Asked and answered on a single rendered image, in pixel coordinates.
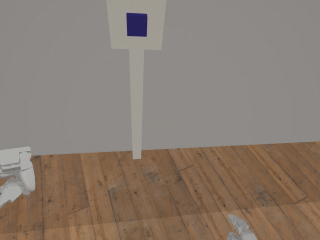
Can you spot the right robot hand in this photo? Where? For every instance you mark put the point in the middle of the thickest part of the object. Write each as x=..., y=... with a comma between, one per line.
x=242, y=229

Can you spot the button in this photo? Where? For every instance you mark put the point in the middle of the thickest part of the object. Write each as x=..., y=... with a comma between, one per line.
x=136, y=24

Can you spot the left robot hand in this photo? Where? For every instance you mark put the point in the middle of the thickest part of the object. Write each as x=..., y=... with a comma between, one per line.
x=16, y=162

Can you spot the panel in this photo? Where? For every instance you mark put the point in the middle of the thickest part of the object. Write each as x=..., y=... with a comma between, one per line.
x=117, y=19

